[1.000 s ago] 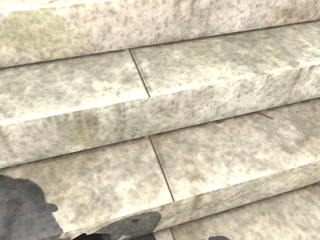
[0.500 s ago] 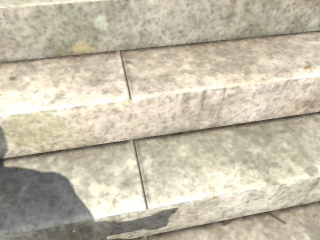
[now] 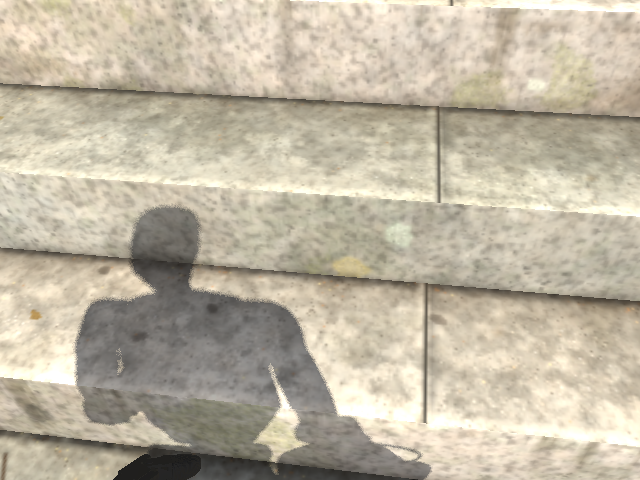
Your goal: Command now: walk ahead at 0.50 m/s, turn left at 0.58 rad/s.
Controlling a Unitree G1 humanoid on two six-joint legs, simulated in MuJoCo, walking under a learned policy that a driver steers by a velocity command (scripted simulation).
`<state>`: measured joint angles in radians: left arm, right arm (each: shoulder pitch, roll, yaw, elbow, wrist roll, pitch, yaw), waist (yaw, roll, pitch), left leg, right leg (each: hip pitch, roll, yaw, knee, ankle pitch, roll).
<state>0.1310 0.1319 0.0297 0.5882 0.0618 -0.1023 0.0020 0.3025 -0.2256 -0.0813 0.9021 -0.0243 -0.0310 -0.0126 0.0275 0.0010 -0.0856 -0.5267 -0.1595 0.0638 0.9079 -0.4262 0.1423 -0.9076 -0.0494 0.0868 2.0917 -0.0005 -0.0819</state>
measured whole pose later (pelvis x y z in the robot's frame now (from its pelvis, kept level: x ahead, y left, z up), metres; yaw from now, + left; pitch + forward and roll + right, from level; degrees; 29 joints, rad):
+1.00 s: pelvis +0.54 +0.11 +0.37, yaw +16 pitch +3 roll +2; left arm 0.24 0.19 0.09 0.73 0.02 -0.11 0.00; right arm 0.16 -0.19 -0.07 0.81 -0.03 -0.06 0.01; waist 0.04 -0.02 0.00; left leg -0.64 0.03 0.22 0.98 -0.39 0.10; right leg -0.72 -0.01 0.07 1.94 -0.02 -0.07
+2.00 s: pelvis +1.07 +0.12 +0.73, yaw -16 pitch +3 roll +5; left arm 0.30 0.21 0.10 0.74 0.06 -0.10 -0.01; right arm 0.09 -0.17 -0.05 0.72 -0.03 -0.04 -0.05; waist 0.03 -0.04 -0.05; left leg -0.68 0.01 0.20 1.10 -0.48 0.08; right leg -0.67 0.12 0.13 1.80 -0.06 -0.13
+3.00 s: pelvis +1.57 -0.13 +1.08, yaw -12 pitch +2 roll +3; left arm 0.39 0.16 0.04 0.83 0.03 -0.11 -0.02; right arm 0.16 -0.16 -0.02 0.72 -0.02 0.03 -0.04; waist 0.00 0.02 -0.06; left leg -0.74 -0.13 0.18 1.23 -0.56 0.18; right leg -0.42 -0.11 -0.01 1.37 0.00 -0.06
